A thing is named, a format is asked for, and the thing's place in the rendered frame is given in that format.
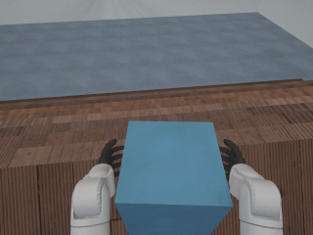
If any robot left hand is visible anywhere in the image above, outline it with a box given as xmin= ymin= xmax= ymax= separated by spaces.
xmin=98 ymin=139 xmax=124 ymax=177

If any robot right hand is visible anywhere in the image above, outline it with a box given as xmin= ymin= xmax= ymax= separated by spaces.
xmin=219 ymin=139 xmax=246 ymax=181

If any carton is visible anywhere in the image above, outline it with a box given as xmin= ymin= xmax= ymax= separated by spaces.
xmin=114 ymin=120 xmax=233 ymax=235

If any right robot forearm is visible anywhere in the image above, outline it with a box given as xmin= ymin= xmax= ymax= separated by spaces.
xmin=229 ymin=164 xmax=284 ymax=235

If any left robot forearm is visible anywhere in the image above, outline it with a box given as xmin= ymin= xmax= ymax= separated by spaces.
xmin=70 ymin=164 xmax=116 ymax=235

